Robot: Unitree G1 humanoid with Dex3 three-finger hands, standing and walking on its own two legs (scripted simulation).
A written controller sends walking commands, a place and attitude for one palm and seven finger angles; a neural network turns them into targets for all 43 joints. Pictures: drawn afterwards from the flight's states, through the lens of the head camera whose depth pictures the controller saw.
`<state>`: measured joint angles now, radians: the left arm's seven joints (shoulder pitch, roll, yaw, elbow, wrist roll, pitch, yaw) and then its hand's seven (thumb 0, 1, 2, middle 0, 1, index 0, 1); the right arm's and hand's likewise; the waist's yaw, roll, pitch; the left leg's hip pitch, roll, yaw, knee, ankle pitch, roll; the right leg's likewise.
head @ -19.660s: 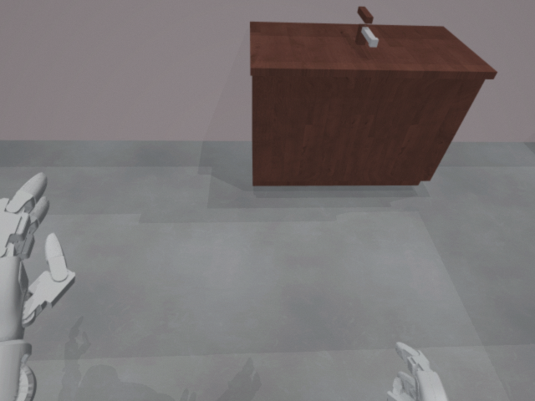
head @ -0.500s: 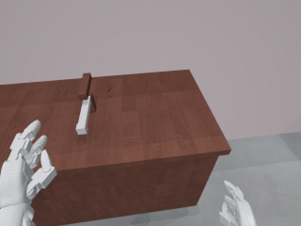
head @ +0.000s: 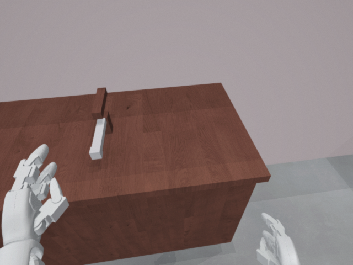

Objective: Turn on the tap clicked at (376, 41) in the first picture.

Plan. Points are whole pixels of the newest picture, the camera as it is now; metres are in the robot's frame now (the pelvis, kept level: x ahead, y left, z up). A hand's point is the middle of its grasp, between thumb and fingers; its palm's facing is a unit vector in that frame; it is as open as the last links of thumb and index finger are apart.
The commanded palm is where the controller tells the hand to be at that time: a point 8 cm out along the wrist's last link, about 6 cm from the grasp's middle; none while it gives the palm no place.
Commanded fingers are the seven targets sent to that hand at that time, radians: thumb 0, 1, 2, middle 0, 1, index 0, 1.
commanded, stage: turn the palm inward beside the body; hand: left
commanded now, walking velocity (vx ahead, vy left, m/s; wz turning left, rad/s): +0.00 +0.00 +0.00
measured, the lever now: (96, 152) +0.38 +0.28 +0.02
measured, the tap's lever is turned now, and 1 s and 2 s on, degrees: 0 0 0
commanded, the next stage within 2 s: reach beside the lever's end, fingers flat in 0.14 s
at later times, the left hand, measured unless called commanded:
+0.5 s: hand (71, 193) +0.20 +0.23 +0.12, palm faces +0.46 -0.88 -0.12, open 7.5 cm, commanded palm +0.16 +0.28 +0.13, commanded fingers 0.00 0.90 0.90 -0.20 -0.30 -0.20 -0.30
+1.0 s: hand (80, 180) +0.25 +0.24 +0.10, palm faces +0.47 -0.87 -0.12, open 7.5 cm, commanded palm +0.21 +0.29 +0.09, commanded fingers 0.00 0.90 0.90 -0.18 -0.25 -0.18 -0.25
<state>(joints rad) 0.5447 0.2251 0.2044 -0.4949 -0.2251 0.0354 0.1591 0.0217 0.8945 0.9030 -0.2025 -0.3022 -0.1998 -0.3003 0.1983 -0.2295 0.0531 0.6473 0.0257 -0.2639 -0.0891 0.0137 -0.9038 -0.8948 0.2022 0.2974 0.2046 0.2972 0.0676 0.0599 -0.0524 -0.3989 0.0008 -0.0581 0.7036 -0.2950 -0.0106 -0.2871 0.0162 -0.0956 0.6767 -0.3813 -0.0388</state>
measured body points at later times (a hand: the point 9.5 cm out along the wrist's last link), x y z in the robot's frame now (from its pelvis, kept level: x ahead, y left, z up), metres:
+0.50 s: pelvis +0.00 -0.01 +0.00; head -0.01 -0.03 +0.45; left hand +0.17 +0.27 +0.13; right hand +0.20 -0.23 -0.07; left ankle +0.05 +0.12 -0.72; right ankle -0.01 -0.09 -0.72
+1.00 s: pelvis +0.01 -0.01 +0.00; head +0.01 -0.02 +0.45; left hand +0.22 +0.29 +0.11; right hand +0.19 -0.24 -0.09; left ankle +0.05 +0.12 -0.72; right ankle -0.01 -0.09 -0.72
